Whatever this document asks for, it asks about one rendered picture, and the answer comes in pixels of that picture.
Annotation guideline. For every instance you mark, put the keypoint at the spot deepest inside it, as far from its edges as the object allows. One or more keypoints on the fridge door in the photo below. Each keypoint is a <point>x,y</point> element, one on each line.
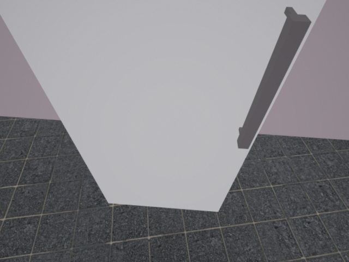
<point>153,92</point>

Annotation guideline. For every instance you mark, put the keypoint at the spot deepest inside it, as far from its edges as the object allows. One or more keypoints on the handle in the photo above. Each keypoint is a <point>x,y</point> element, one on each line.
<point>290,38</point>

